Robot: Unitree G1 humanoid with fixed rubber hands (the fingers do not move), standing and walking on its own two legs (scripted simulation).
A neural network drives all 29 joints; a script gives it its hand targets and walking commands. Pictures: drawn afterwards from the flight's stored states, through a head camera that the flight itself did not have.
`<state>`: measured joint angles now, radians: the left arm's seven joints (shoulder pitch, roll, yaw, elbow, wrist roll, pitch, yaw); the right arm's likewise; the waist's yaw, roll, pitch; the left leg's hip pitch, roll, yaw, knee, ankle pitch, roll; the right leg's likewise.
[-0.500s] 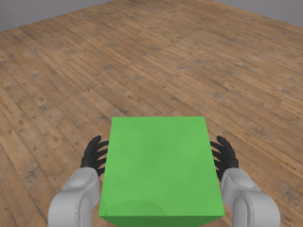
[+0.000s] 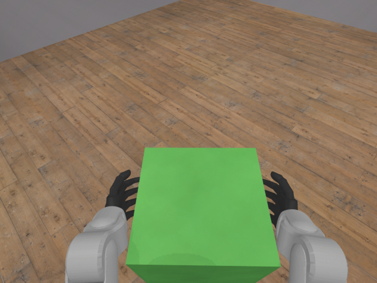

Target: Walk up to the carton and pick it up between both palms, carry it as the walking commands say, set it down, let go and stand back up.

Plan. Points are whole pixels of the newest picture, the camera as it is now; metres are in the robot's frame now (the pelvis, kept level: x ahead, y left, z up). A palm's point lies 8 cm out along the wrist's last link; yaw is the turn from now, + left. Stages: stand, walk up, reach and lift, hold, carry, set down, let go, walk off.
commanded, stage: carry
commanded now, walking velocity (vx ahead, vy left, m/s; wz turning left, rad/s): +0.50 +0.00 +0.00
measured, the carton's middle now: (199, 223) +0.25 +0.00 +0.02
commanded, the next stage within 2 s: none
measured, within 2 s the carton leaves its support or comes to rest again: neither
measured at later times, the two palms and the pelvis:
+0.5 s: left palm (138, 95) +0.56 +0.17 +0.10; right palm (250, 100) +0.54 -0.12 +0.11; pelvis +0.32 +0.04 +0.02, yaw -3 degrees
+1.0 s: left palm (164, 38) +0.87 +0.13 +0.12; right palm (248, 39) +0.88 -0.17 +0.11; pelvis +0.64 -0.02 +0.03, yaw +0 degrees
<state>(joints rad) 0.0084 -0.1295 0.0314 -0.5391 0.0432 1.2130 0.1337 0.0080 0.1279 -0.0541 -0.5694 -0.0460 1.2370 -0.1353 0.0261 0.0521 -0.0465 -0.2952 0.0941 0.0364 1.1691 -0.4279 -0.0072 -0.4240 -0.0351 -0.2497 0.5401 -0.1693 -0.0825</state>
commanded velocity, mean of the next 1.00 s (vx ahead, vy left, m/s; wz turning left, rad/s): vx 0.50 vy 0.00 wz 0.00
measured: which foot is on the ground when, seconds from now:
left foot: up 0.00-0.32, down 0.34-0.74, up 0.76-1.00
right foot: down 0.00-0.36, up 0.38-0.72, down 0.74-1.00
